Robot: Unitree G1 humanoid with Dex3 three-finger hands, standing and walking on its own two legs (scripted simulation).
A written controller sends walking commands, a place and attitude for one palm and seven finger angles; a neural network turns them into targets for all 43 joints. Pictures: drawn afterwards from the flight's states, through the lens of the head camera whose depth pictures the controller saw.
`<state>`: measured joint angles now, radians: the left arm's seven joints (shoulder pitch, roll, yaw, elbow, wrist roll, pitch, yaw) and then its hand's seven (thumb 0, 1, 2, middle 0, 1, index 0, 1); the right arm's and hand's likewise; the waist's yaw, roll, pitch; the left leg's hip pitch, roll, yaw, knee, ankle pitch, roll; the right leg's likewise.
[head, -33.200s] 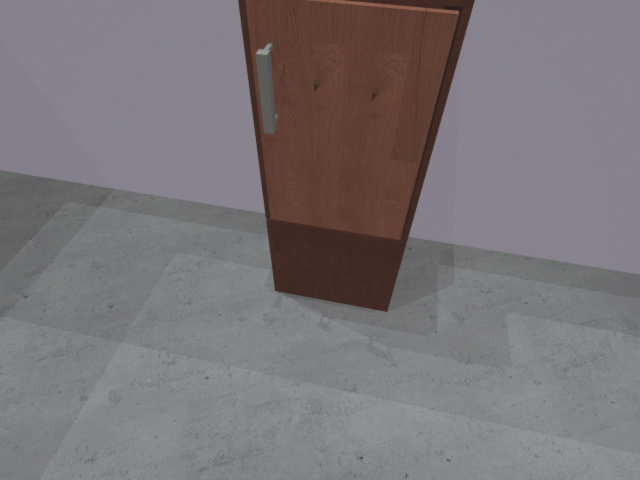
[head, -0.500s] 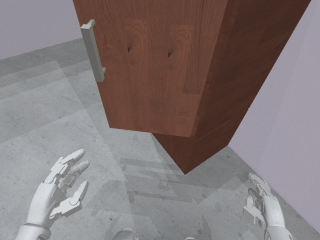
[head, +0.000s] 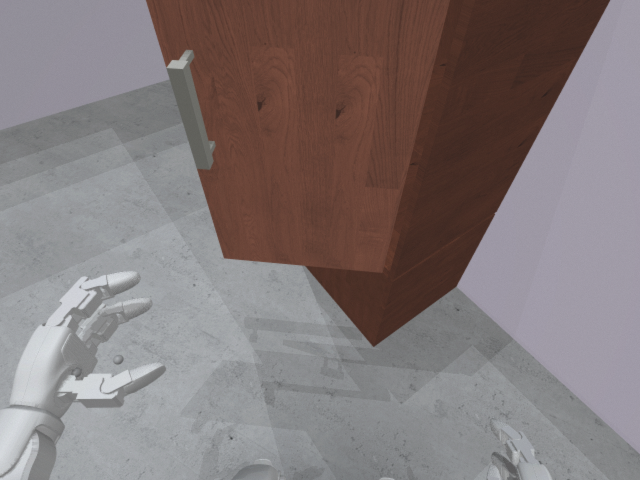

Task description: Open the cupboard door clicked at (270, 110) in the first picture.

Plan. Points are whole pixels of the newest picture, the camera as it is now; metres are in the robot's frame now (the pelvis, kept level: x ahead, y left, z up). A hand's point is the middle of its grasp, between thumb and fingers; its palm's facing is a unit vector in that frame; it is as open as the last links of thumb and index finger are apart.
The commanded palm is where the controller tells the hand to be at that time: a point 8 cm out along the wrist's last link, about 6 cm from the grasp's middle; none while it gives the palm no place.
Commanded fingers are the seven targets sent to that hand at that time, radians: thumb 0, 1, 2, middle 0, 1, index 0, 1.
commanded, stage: raise the hand with hooked fingers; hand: left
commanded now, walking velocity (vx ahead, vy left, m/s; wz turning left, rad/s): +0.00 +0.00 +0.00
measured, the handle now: (196, 112) +0.61 +0.22 +0.13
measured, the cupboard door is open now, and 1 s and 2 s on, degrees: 48 48 48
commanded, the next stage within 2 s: move the hooked fingers beside the handle in 1.24 s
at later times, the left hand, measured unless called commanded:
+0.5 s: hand (61, 302) +0.27 +0.28 +0.12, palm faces -0.01 -1.00 -0.04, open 13.8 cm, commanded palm +0.25 +0.33 +0.13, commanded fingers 0.00 -0.50 0.30 -0.30 -1.20 -0.30 -1.20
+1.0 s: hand (64, 263) +0.30 +0.28 +0.15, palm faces -0.03 -1.00 -0.04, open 14.0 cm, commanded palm +0.27 +0.33 +0.15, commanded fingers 0.00 -0.50 0.30 -0.30 -1.20 -0.30 -1.20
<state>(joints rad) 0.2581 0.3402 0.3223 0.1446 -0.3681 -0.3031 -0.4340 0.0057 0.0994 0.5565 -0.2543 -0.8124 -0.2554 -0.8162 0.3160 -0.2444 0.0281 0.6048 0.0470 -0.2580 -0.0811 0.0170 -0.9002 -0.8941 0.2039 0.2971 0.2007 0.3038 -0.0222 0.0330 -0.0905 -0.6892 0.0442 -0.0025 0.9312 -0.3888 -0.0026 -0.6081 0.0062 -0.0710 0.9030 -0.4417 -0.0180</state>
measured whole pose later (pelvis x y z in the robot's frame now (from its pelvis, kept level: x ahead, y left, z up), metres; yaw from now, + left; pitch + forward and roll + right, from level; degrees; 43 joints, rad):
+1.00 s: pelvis +0.02 +0.01 +0.03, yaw +0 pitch +3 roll -1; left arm -0.09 0.46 0.44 0.38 -0.35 -0.09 -0.56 -0.01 -0.50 0.30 -0.30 -1.20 -0.30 -1.20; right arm 0.29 -0.29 0.05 0.58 0.07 -0.21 -0.10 0.02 -0.90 -0.89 0.20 0.30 0.20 0.30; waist 0.00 0.03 -0.05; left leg -0.43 0.02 0.01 0.68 -0.31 0.01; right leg -0.35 0.00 -0.06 0.65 -0.35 -0.01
